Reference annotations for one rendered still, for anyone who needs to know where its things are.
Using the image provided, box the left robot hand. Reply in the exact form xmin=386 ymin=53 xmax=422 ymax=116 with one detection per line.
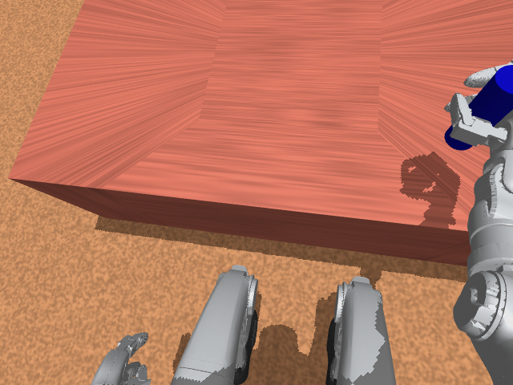
xmin=91 ymin=332 xmax=151 ymax=385

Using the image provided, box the can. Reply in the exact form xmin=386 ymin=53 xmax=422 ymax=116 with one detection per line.
xmin=445 ymin=65 xmax=513 ymax=150

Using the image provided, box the right robot arm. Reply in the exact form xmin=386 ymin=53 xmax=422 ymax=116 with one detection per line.
xmin=453 ymin=149 xmax=513 ymax=385

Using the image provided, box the left robot foot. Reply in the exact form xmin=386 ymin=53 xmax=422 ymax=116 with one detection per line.
xmin=233 ymin=309 xmax=258 ymax=385

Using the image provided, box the right robot hand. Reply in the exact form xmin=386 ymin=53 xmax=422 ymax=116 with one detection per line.
xmin=444 ymin=59 xmax=513 ymax=157

